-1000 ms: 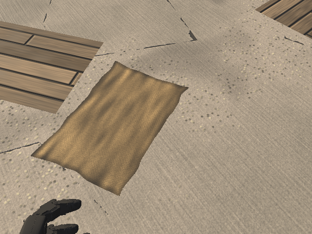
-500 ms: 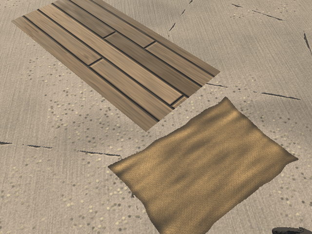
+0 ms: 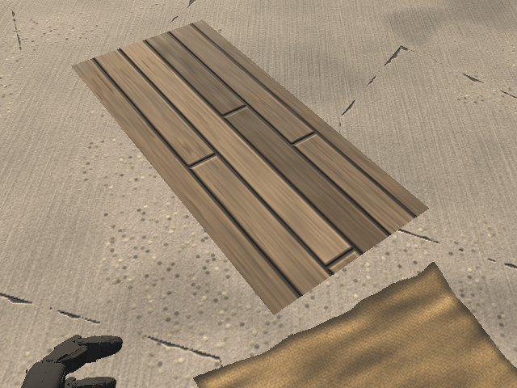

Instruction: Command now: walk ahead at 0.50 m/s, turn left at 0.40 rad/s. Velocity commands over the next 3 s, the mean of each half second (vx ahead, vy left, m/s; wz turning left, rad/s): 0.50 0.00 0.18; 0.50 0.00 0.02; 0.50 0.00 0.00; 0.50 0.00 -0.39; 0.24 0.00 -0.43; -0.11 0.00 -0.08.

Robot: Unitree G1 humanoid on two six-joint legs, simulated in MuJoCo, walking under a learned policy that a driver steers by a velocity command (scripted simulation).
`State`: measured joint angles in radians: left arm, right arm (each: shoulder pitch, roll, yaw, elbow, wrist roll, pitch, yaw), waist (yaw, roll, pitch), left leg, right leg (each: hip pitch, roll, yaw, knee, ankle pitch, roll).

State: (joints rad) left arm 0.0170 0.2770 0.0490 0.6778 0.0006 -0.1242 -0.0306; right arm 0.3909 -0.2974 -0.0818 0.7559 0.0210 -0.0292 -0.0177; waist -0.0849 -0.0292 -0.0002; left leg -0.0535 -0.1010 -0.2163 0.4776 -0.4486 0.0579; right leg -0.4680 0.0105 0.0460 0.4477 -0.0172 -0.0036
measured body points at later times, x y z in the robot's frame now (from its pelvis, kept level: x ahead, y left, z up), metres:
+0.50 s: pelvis +0.27 +0.03 +0.00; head +0.30 +0.04 +0.45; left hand +0.23 +0.31 -0.13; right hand +0.53 -0.18 -0.06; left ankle +0.38 +0.14 -0.73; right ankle +0.13 -0.12 -0.72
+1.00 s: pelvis +0.54 +0.04 +0.00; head +0.57 +0.04 +0.45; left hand +0.76 +0.27 -0.08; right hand +0.54 -0.25 -0.12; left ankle +0.38 +0.14 -0.73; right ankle +0.70 -0.07 -0.72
